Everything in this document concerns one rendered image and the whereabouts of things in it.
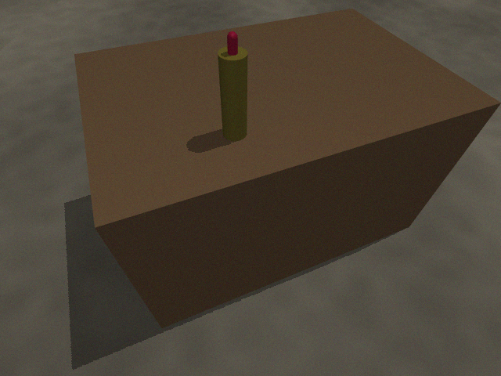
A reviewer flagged bottle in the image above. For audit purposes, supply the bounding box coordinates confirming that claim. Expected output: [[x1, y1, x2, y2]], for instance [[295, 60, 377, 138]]
[[218, 31, 247, 141]]

